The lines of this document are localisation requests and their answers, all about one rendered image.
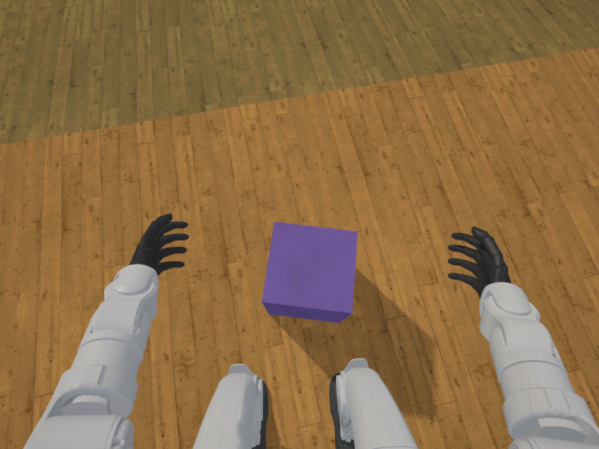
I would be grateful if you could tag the left robot hand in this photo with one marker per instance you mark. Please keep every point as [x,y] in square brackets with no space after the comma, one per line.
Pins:
[149,252]

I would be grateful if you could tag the left robot thigh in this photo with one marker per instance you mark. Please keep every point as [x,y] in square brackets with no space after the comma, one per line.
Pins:
[237,403]

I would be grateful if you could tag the right robot hand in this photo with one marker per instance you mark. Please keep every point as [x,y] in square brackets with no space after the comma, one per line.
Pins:
[489,267]

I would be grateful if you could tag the carton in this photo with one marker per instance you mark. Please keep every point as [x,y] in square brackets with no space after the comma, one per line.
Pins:
[311,272]

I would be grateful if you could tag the robot right forearm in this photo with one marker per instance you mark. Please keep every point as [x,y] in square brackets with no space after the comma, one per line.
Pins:
[539,398]

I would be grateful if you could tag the robot left forearm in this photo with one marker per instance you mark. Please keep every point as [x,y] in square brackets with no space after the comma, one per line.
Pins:
[102,379]

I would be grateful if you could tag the robot left upper arm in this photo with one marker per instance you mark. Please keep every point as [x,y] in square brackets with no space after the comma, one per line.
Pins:
[100,431]

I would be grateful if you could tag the robot left shin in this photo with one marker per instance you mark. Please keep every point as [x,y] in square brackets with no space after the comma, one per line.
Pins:
[241,368]

